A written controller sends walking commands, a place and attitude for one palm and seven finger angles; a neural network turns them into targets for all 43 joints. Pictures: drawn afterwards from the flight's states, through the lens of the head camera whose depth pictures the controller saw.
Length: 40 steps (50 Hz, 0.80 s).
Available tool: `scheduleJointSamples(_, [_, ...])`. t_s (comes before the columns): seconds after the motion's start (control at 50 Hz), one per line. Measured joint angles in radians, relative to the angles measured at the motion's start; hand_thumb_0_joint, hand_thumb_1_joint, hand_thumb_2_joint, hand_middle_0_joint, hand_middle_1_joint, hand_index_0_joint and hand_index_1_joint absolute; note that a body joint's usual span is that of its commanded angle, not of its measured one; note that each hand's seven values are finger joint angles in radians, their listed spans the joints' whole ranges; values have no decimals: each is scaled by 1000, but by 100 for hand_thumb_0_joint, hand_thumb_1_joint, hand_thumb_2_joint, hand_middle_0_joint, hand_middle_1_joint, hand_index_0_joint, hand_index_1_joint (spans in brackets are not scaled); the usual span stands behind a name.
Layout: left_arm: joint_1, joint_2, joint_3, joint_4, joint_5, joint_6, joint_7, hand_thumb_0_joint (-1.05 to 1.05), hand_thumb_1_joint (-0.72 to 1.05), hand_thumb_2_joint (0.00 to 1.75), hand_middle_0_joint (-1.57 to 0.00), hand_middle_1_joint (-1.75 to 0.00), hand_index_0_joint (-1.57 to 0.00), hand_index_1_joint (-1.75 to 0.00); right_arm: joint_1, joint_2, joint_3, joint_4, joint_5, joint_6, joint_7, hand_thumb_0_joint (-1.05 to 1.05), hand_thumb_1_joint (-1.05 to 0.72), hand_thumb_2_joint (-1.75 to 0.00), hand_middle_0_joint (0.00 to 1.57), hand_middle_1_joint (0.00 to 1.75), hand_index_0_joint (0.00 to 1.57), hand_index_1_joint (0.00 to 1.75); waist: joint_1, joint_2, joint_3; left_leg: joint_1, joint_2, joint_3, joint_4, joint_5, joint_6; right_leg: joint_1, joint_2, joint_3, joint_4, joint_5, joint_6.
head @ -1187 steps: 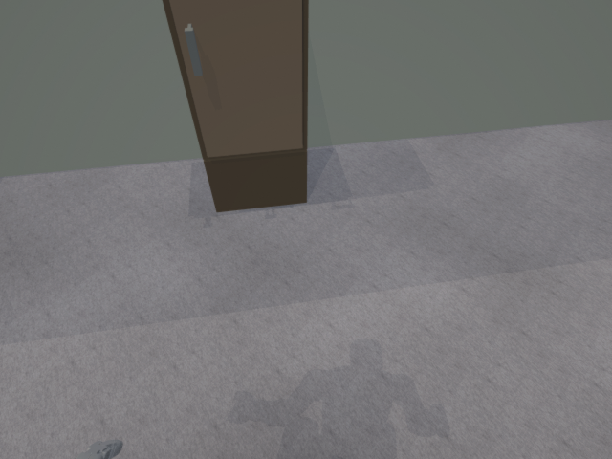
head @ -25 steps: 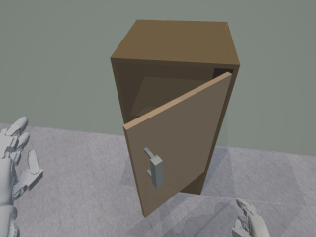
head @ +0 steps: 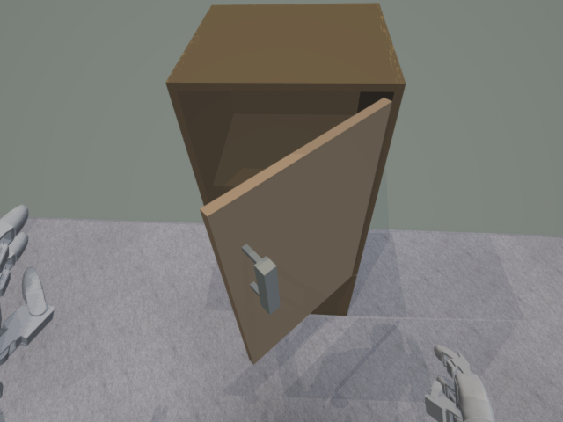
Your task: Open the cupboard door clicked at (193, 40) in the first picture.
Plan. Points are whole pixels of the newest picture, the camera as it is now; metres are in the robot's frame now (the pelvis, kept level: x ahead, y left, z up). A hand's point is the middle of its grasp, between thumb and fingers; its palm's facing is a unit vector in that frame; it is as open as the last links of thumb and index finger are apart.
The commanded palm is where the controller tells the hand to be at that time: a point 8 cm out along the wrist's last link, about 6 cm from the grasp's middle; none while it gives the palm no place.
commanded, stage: step back with the hand held close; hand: left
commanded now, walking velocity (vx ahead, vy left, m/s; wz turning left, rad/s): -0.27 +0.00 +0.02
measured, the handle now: (259, 278) +0.34 +0.06 -0.02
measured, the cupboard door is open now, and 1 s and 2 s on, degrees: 46 46 46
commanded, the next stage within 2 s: stop stepping back and stand still in 1.08 s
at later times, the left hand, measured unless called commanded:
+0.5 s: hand out of the picture +0.13 +0.29 +0.15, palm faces +0.46 -0.75 -0.47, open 7.4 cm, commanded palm +0.06 +0.33 +0.17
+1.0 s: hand out of the picture +0.05 +0.32 +0.17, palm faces +0.50 -0.77 -0.40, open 7.4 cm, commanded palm -0.01 +0.34 +0.17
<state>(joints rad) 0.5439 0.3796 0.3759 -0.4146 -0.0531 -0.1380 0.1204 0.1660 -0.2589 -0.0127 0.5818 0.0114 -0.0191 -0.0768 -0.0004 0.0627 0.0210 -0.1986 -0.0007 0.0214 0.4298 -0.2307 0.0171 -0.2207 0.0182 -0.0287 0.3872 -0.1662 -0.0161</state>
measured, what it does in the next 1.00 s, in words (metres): walks backwards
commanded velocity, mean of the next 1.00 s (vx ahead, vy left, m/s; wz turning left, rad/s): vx -0.34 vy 0.00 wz -0.01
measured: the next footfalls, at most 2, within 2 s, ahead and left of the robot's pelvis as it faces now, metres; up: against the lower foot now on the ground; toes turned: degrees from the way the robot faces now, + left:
right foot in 1.16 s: -0.28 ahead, -0.08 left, +0.00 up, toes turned -2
left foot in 1.58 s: -0.19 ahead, +0.15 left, +0.00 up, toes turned -2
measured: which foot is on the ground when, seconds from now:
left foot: down 0.00-1.00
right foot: down 0.00-0.78, up 0.80-1.00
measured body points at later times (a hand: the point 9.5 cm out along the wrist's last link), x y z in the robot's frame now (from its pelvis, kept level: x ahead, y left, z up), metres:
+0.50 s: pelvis -0.07 +0.02 -0.02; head -0.06 +0.04 +0.43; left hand +0.10 +0.33 +0.17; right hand +0.10 -0.21 -0.09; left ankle +0.00 +0.11 -0.74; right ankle +0.02 -0.11 -0.74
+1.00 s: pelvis -0.14 +0.04 -0.01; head -0.12 +0.09 +0.44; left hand +0.02 +0.36 +0.19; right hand +0.04 -0.18 -0.08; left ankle +0.00 +0.11 -0.74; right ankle -0.26 -0.11 -0.67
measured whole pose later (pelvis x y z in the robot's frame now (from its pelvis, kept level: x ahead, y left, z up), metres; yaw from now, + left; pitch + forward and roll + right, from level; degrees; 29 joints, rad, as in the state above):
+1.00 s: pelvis -0.14 +0.04 -0.01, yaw +1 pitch +3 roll -6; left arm 0.53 0.43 0.48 -0.61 -0.05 -0.22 0.19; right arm 0.17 -0.15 0.00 0.65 -0.02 -0.13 -0.05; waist 0.02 -0.01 0.00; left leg -0.50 0.06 0.04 0.43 0.00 0.07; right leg -0.31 0.08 -0.01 0.97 -0.53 0.01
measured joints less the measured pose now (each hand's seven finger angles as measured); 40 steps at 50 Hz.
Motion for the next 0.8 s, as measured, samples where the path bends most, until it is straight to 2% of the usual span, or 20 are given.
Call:
scheduleJointSamples(0.2, [24, 41, 34, -64, 8, -11, 26, 1, 89, 90, -21, -31, -21, -30, 12, 16, -5, -23, 7, 18, -9, 2, -91, -90, 20, 29, 20, 30, -7, -52, 16, -73, -14, 15, 55, 15, 19, -76, -16, 14, 54, 20, 16])
scheduleJointSamples(0.42, [4, 19, 56, -87, 40, -49, 41, 1, 89, 90, -21, -31, -21, -30, 41, 33, 17, -39, -3, -25, -1, 1, -90, -90, 20, 30, 20, 30, -1, -67, 16, -177, -18, 15, 180, -1, 43, -158, -22, 10, 142, 24, 30])
scheduleJointSamples(0.54, [-32, 25, 73, -101, 57, -64, 41, 1, 88, 90, -21, -31, -21, -30, 67, 48, 22, -29, -10, -49, -3, 1, -90, -90, 20, 30, 20, 30, -16, -83, 26, -215, -31, 1, 233, -4, 50, -180, 6, 62, 226, -22, 38])
scheduleJointSamples(0.58, [-41, 26, 87, -103, 61, -76, 39, 1, 88, 90, -21, -31, -21, -30, 69, 49, 23, -24, -13, -55, 0, 2, -90, -90, 20, 30, 20, 30, -13, -82, 31, -229, -26, 3, 254, -6, 50, -189, 13, 70, 250, -33, 37])
scheduleJointSamples(0.66, [-40, 16, 103, -114, 52, -89, 37, 1, 88, 90, -21, -31, -21, -30, 49, 49, 17, -9, -15, -59, 12, 2, -90, -90, 20, 30, 20, 30, -3, -79, 39, -265, -20, 9, 306, -81, 42, -213, 16, 73, 265, -29, 35])
scheduleJointSamples(0.74, [-39, 11, 71, -144, 34, -92, 42, 1, 89, 90, -21, -31, -21, -30, 20, 41, 8, 10, -15, -46, 26, 2, -90, -90, 20, 30, 20, 30, -14, -92, 46, -295, -36, 2, 304, -121, 13, -228, 0, 70, 231, 7, 40])
scheduleJointSamples(0.78, [-29, 26, 66, -156, 31, -97, 44, 1, 88, 90, -21, -31, -21, -30, 9, 40, 5, 11, -12, -36, 25, 2, -90, -90, 20, 30, 20, 30, -22, -103, 52, -302, -39, 10, 281, -83, 23, -237, -7, 71, 220, 15, 44])
scheduleJointSamples(0.8, [-23, 34, 70, -160, 31, -99, 43, 1, 88, 90, -21, -31, -21, -30, 5, 39, 5, 6, -12, -34, 21, 2, -90, -90, 20, 30, 20, 30, -25, -101, 55, -307, -33, 14, 266, -46, 38, -251, -2, 71, 235, -27, 42])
